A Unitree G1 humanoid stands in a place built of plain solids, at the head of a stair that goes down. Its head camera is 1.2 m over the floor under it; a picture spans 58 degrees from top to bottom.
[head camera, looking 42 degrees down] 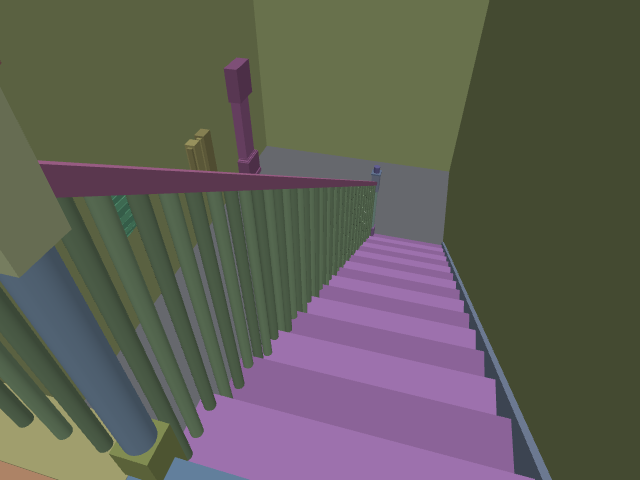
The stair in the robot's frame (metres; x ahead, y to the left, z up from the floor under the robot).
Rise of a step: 0.19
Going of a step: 0.28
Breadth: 1.08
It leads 15 degrees to the right of straight ahead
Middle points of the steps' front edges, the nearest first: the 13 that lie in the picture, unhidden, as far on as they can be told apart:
0.63 -0.12 -0.20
0.90 -0.20 -0.39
1.17 -0.27 -0.57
1.44 -0.34 -0.76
1.72 -0.42 -0.95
1.99 -0.49 -1.14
2.26 -0.57 -1.33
2.54 -0.64 -1.52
2.81 -0.71 -1.71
3.09 -0.79 -1.89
3.36 -0.86 -2.08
3.63 -0.94 -2.27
3.90 -1.01 -2.46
